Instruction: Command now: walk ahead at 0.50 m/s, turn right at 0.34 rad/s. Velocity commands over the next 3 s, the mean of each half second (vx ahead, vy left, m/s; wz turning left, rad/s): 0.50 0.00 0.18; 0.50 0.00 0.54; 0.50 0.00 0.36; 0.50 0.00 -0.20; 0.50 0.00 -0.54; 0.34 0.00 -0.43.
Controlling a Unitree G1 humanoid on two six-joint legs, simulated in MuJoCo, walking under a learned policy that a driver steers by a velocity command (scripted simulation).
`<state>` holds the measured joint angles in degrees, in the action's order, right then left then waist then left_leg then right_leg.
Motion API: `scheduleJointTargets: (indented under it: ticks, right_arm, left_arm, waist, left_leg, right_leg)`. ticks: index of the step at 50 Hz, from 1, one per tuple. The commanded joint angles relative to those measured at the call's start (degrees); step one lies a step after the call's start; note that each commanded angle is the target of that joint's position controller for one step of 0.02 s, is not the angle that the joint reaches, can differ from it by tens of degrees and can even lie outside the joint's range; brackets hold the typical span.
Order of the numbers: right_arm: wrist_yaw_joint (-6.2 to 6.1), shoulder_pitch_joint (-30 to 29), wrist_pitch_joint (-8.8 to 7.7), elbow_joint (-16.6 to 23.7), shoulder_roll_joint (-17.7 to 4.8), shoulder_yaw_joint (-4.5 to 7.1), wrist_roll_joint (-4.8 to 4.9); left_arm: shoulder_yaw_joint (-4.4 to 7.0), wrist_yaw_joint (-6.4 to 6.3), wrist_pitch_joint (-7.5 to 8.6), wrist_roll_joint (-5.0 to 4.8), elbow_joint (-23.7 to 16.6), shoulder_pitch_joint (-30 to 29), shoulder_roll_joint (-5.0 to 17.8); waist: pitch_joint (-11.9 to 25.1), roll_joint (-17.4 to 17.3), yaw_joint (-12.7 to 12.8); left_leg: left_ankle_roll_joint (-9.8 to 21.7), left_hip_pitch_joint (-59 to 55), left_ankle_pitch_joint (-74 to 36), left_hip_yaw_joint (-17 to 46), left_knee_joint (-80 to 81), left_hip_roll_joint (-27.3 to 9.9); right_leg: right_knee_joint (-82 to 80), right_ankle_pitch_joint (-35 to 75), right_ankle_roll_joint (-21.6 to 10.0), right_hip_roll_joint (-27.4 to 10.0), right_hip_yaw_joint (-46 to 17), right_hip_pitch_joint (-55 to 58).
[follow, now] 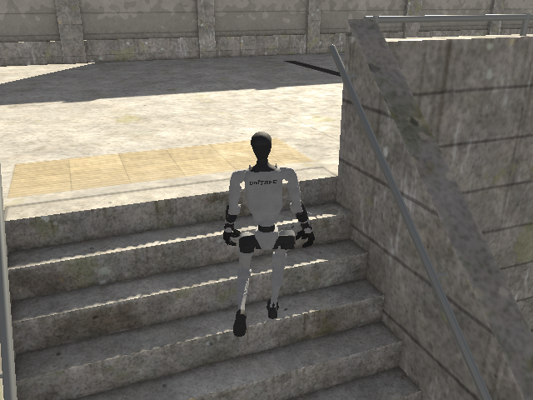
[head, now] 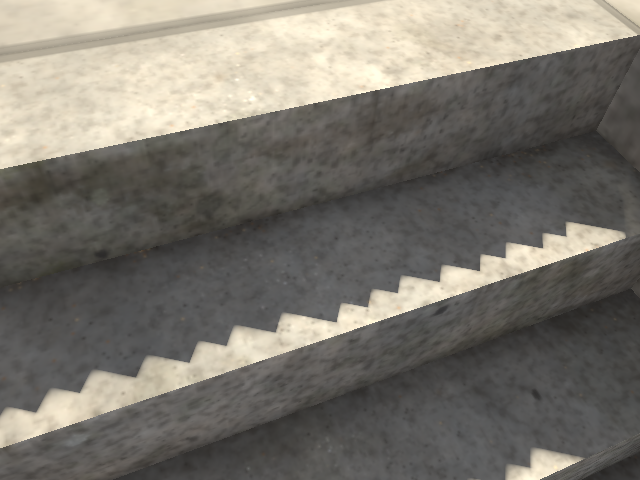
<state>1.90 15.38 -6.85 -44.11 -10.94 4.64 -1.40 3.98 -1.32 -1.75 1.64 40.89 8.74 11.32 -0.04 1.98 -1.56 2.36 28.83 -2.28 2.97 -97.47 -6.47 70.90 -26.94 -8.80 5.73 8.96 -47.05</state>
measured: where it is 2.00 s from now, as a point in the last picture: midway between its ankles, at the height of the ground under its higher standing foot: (46, 27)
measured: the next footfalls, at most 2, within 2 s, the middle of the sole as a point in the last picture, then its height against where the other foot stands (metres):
left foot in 0.42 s outside the picture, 0.21 m higher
right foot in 0.86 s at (330, 256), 0.21 m higher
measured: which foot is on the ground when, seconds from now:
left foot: up 0.00-0.40, down 0.42-0.86, up 0.88-1.00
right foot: down 0.00-0.46, up 0.48-0.84, down 0.86-1.00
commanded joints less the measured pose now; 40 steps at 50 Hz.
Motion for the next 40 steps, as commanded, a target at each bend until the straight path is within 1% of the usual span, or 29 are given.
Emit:
scheduleJointTargets:
  ticks: [1, 2, 4, 6, 8, 10, 11, 12, 13, 14, 15, 16, 18, 19, 21, 22, 23, 24, 25, 27, 28, 29, 31, 34, 36, 37, 38, 39, 40]
  right_arm:
    - [-2.15, -5.9, -0.78, 13.4, 7.7, -4.07, -2.41]
    - [-2.99, -3.5, -0.04, 12.7, 9.9, -5.32, -2.32]
    - [-3.60, -4.2, 1.42, 11.8, 8.3, -5.67, -0.75]
    - [-4.39, -8.2, 1.96, 11.7, 10.0, -6.20, 1.19]
    - [-5.53, -14.2, 3.10, 13.2, 12.3, -6.91, 1.62]
    - [-5.61, -19.4, 3.74, 15.0, 12.0, -7.84, 1.42]
    - [-5.06, -23.5, 4.25, 16.4, 11.0, -7.80, 1.21]
    - [-4.87, -29.1, 5.07, 17.4, 11.3, -8.34, 1.70]
    - [-4.47, -30.6, 5.61, 18.3, 10.4, -8.61, 1.80]
    - [-4.19, -27.3, 6.03, 16.5, 11.5, -8.49, 1.19]
    - [-3.92, -24.3, 5.96, 15.4, 12.3, -8.32, 0.32]
    - [-3.17, -21.4, 5.61, 12.4, 8.9, -7.46, 1.04]
    - [-2.83, -15.6, 6.08, 7.7, 7.9, -8.02, 2.68]
    - [-3.91, -11.1, 7.29, 7.0, 6.3, -7.90, 3.93]
    - [-3.79, -4.5, 8.11, 4.4, 1.4, -6.22, 2.58]
    - [-3.34, -2.1, 7.83, 2.6, -0.6, -5.06, 1.82]
    - [-3.48, 0.3, 8.33, 0.9, -5.9, -2.87, 0.15]
    - [-5.12, 1.0, 9.96, -1.2, -7.9, -0.67, -1.23]
    - [-4.90, -3.2, 8.30, -1.5, -6.6, -0.42, -0.53]
    - [-4.45, -1.2, 4.95, -7.6, -0.9, -1.72, -0.83]
    - [-4.12, -0.3, 3.92, -10.1, 2.7, -2.64, -0.81]
    - [-3.41, 1.5, 3.16, -10.9, 3.5, -3.15, -0.64]
    - [-2.40, 0.7, 1.79, -10.2, 2.8, -3.73, -0.06]
    - [-2.28, 8.4, 0.02, -12.3, -0.6, -3.15, 0.36]
    - [-2.40, 13.4, 0.24, -13.2, -3.0, -2.18, 1.77]
    - [-3.07, 16.6, 1.02, -13.6, -3.5, -1.73, 1.65]
    - [-4.50, 19.6, 1.74, -13.0, -4.5, -0.87, 2.90]
    - [-5.20, 17.0, 2.66, -12.4, -2.8, -0.93, 2.85]
    - [-5.71, 16.2, 1.73, -9.0, -5.2, -0.88, 3.86]
  left_arm:
    - [1.13, 0.98, 4.97, -0.02, 3.6, 2.5, 1.9]
    - [0.15, 1.67, 5.77, 0.27, 5.3, 3.9, 0.2]
    - [-1.39, 1.96, 7.28, -0.15, 8.9, 8.3, -2.8]
    - [-1.45, 2.45, 9.08, 0.60, 13.4, 14.8, -2.1]
    - [-0.91, 3.20, 10.22, 0.80, 16.0, 16.8, 0.9]
    - [-2.02, 3.37, 10.41, -0.32, 17.0, 16.7, -0.9]
    - [-2.19, 3.21, 10.63, -0.55, 17.4, 15.9, -1.0]
    - [-2.43, 1.90, 10.45, -1.91, 18.5, 19.0, -1.1]
    - [-2.33, 0.63, 10.43, -2.45, 18.8, 21.9, 0.5]
    - [-1.87, -0.54, 10.37, -1.34, 20.0, 24.9, 1.7]
    - [-1.45, -1.83, 9.82, -1.25, 20.3, 25.4, 2.9]
    - [-1.43, -2.11, 9.70, -2.32, 18.4, 23.5, 2.2]
    - [-1.87, -3.85, 9.60, -5.82, 14.1, 14.0, 3.1]
    - [-1.03, -4.00, 11.31, -5.83, 13.2, 16.5, 7.9]
    - [-0.14, -1.75, 12.09, -7.53, 13.2, 19.7, 9.5]
    - [0.11, -1.19, 11.63, -6.70, 11.4, 19.2, 10.2]
    - [0.43, 0.59, 12.28, -3.13, 7.2, 17.9, 7.6]
    - [1.00, 2.57, 11.29, 0.00, 3.3, 7.8, 6.7]
    - [-0.78, 3.14, 11.25, 3.01, -3.8, 1.8, 0.5]
    - [-4.72, 2.10, 10.67, 2.60, -10.3, -2.1, -8.4]
    - [-5.92, 1.18, 9.80, 2.24, -11.8, -2.9, -10.4]
    - [-6.83, 0.46, 8.67, 2.39, -10.8, 0.0, -11.5]
    - [-7.41, 0.03, 6.80, 0.82, -12.0, -1.7, -9.8]
    - [-8.07, -1.45, 5.95, 0.02, -15.7, -10.6, -10.9]
    - [-8.90, -0.80, 5.73, 1.85, -20.2, -17.9, -11.2]
    - [-8.75, -0.48, 5.29, 1.94, -22.2, -22.3, -10.5]
    - [-9.72, 0.03, 4.89, 0.73, -23.9, -24.7, -10.6]
    - [-9.87, 0.51, 5.06, -0.74, -22.4, -21.6, -11.3]
    - [-8.22, 0.58, 4.94, -2.24, -17.6, -15.6, -8.2]
  waist:
    - [4.5, -6.7, -1.4]
    - [2.8, -5.1, -2.9]
    - [-0.9, -5.5, -1.9]
    - [-2.9, -2.8, 0.3]
    - [-2.5, 0.4, 1.3]
    - [-5.1, -4.1, 0.2]
    - [-5.2, -3.5, 1.1]
    - [-4.4, -3.1, 3.1]
    - [-3.8, 0.0, 4.6]
    - [0.4, 4.5, 4.0]
    - [3.8, 5.1, 2.1]
    - [7.0, 1.5, 1.6]
    - [13.6, 3.7, -3.4]
    - [16.1, 10.0, -4.3]
    - [20.1, 13.4, -5.7]
    - [21.1, 11.6, -7.2]
    - [19.3, -1.7, -6.5]
    - [16.0, -10.9, -9.0]
    - [8.6, -3.7, -5.1]
    - [-6.7, 3.5, 2.0]
    - [-9.4, 5.1, 4.4]
    - [-9.8, 5.9, 6.1]
    - [-12.8, 3.9, 7.0]
    - [-9.3, -3.6, 2.9]
    - [-8.4, -1.7, 0.1]
    - [-6.9, -2.4, -2.5]
    - [-2.3, -4.9, -4.9]
    - [2.0, -6.5, -1.6]
    - [14.7, -5.3, 1.0]
  left_leg:
    - [3.0, 29.9, -1.0, 3.6, -31.7, 5.7]
    - [3.6, 31.5, 0.1, 5.1, -32.0, 5.6]
    - [3.3, 35.9, 3.7, 6.5, -29.7, 7.4]
    - [4.4, 45.7, 9.9, 6.5, -38.5, 10.5]
    - [6.7, 58.5, 14.1, 5.9, -51.8, 12.6]
    - [6.8, 56.1, 12.1, 1.5, -38.1, 11.6]
    - [6.3, 51.6, 11.0, -2.7, -31.2, 11.9]
    - [6.1, 47.7, 9.7, -6.6, -25.3, 11.8]
    - [5.3, 46.5, 12.7, -12.0, -20.0, 10.8]
    - [6.3, 48.2, 12.8, -13.4, -25.4, 9.3]
    - [7.1, 52.3, 16.1, -10.8, -26.1, 7.2]
    - [7.7, 42.8, 18.6, -15.2, -16.4, 7.8]
    - [8.5, 11.3, 20.2, -18.7, 6.7, 11.6]
    - [7.7, 7.3, 28.2, -20.4, 10.8, 12.2]
    - [9.3, 1.2, 40.4, -19.2, 27.8, 16.2]
    - [9.7, -6.6, 40.2, -10.0, 40.3, 16.4]
    - [16.7, -17.4, 35.4, 17.6, 53.7, 7.0]
    - [25.4, -16.9, 47.8, 53.3, 76.3, -0.7]
    - [23.3, -13.1, 47.8, 54.2, 81.9, -3.2]
    - [16.2, -2.3, 38.7, 37.0, 77.1, -2.5]
    - [14.5, 1.5, 32.2, 30.1, 76.1, -0.7]
    - [11.9, 1.4, 26.8, 23.9, 75.9, 1.1]
    - [8.6, 5.2, 17.3, 14.8, 78.7, 2.2]
    - [10.3, -2.3, 16.6, 15.5, 82.1, 1.2]
    - [8.3, -6.1, 16.1, 13.3, 86.2, 3.1]
    - [9.3, -8.4, 6.6, 13.9, 89.5, 2.9]
    - [10.5, -9.7, -9.4, 11.6, 97.4, 2.1]
    - [9.7, -4.4, -29.8, 6.6, 95.6, 3.6]
    - [8.9, -5.9, -66.2, 5.3, 86.8, 2.5]
  right_leg:
    - [-43.7, -7.7, -0.9, -12.8, -41.9, 21.2]
    - [-43.6, 3.3, 1.2, -12.9, -34.2, 21.1]
    - [-45.3, 17.6, 0.3, -14.3, -27.3, 20.3]
    - [-49.1, 20.3, 1.3, -16.5, -24.7, 24.7]
    - [-52.3, 16.4, 2.8, -17.5, -21.4, 31.7]
    - [-55.9, 13.5, 8.4, -14.1, -13.4, 26.9]
    - [-59.5, 15.1, 8.8, -12.8, -11.0, 22.8]
    - [-65.1, 22.0, 7.7, -14.2, -11.1, 22.3]
    - [-70.2, 30.3, 5.3, -15.2, -11.8, 25.7]
    - [-69.0, 38.5, 2.9, -16.7, -11.9, 35.9]
    - [-64.9, 47.5, 3.2, -17.4, -9.0, 47.9]
    - [-64.7, 63.4, 3.4, -15.7, -2.4, 49.1]
    - [-60.1, 104.7, 1.9, -14.6, 4.0, 37.3]
    - [-54.6, 129.5, -0.7, -19.3, 2.0, 42.1]
    - [-36.0, 143.2, -2.9, -22.9, -1.0, 51.3]
    - [-24.4, 124.6, -3.1, -21.4, -2.5, 48.5]
    - [-5.7, 71.7, 1.3, -13.9, -4.4, 27.6]
    - [31.0, 27.8, 4.3, -0.1, -8.6, 4.9]
    - [58.0, 22.9, 4.8, -0.1, -15.6, -9.7]
    - [64.1, 24.2, 2.3, -3.9, -16.1, -22.2]
    - [65.1, 22.8, 1.9, -5.3, -16.0, -24.0]
    - [64.7, 21.6, 2.1, -6.3, -14.4, -25.4]
    - [58.6, 18.1, 2.6, -8.2, -11.1, -27.2]
    - [66.7, 9.4, 1.7, -8.7, -7.8, -35.8]
    - [49.7, 6.6, 1.0, -11.1, -6.1, -33.4]
    - [43.9, 6.0, 0.9, -10.3, -3.0, -30.6]
    - [27.6, 3.4, 0.8, -10.3, 0.6, -16.4]
    - [14.7, 1.9, -0.4, -7.8, 3.9, 3.6]
    - [10.4, 0.1, -0.8, -1.8, 6.2, 23.3]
